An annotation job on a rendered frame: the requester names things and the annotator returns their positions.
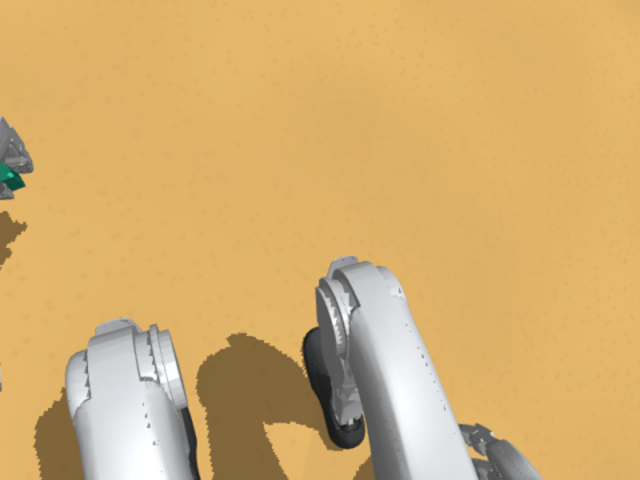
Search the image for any left robot foot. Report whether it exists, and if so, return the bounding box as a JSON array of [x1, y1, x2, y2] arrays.
[[181, 407, 201, 480]]

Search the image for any right robot foot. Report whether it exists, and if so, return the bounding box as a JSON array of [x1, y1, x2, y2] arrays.
[[303, 326, 365, 449]]

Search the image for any left robot hand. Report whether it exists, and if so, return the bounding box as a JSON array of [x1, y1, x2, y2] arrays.
[[0, 117, 34, 200]]

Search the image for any right robot hand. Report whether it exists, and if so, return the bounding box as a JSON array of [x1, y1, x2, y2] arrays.
[[458, 423, 543, 480]]

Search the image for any cube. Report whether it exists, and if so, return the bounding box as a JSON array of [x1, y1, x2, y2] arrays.
[[0, 162, 26, 191]]

